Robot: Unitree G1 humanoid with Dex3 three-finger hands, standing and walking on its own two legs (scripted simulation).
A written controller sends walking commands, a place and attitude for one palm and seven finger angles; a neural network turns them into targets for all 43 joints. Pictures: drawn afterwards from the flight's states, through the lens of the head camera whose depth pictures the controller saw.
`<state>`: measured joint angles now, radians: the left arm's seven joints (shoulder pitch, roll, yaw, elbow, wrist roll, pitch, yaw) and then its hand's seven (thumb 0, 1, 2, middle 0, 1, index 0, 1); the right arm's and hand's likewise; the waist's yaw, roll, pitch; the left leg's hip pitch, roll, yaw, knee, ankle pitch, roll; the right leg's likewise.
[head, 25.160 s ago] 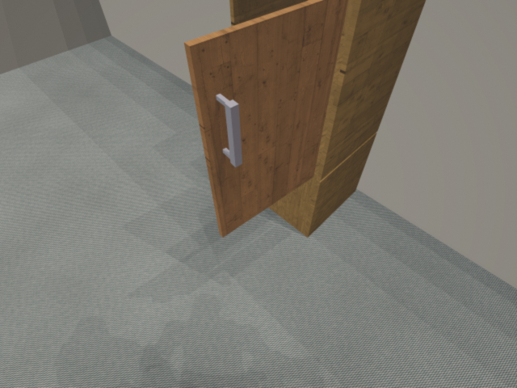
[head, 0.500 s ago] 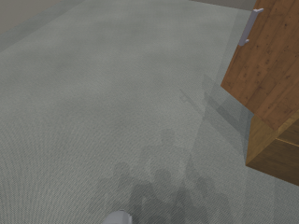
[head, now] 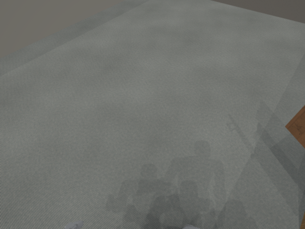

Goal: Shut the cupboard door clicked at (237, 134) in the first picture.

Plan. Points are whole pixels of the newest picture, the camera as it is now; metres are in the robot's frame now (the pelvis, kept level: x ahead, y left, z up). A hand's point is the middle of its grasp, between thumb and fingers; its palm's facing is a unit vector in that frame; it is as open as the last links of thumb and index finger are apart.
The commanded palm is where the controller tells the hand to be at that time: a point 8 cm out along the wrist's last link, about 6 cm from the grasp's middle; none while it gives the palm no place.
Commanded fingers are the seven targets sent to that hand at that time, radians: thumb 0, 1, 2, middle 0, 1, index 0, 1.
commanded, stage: walk to a spot facing it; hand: left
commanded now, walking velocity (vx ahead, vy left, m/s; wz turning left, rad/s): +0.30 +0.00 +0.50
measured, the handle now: out of the picture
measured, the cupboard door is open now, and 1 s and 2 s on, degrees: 55 55 55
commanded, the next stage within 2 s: turn to face it in 0.18 s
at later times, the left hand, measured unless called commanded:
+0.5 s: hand out of the picture +0.10 +0.20 -0.18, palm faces +0.24 -0.96 -0.16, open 7.3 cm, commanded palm none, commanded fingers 0.00 0.90 0.90 -0.20 -0.30 -0.20 -0.30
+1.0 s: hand (88, 165) +0.33 +0.25 -0.15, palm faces -0.09 -0.96 -0.27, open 7.3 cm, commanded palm none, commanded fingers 0.00 0.90 0.90 -0.20 -0.30 -0.20 -0.30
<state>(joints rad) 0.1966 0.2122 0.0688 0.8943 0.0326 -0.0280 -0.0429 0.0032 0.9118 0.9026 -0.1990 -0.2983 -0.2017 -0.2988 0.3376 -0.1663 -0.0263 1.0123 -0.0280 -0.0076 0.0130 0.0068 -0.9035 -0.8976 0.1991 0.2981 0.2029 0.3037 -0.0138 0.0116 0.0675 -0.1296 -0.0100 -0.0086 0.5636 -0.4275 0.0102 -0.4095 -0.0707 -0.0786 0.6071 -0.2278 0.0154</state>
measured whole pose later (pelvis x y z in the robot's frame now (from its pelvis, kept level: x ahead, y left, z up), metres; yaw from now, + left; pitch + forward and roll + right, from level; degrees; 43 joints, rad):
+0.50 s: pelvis +0.18 +0.05 +0.00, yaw +8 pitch -1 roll -1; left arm 0.36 0.15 0.03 1.07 0.01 0.01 0.03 0.00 0.92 0.90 -0.20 -0.30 -0.20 -0.30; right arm 0.06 -0.18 -0.01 0.92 -0.03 -0.03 0.00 0.00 -0.91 -0.90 0.19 0.30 0.20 0.30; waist 0.06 -0.03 0.12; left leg -0.40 0.07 0.16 0.66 -0.25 0.06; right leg -0.29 -0.09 -0.09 1.02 -0.58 0.02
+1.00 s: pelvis +0.24 +0.05 +0.01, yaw -8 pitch +1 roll +1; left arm 0.22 0.21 0.07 0.91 0.03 0.03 0.01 0.00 0.91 0.90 -0.20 -0.30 -0.20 -0.30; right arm 0.14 -0.25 -0.06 0.90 -0.02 0.06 -0.02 0.01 -0.91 -0.90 0.19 0.30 0.20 0.30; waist 0.01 0.00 0.07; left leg -0.45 0.03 0.04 0.94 -0.44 -0.07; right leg -0.30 0.01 0.05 0.52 -0.24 -0.01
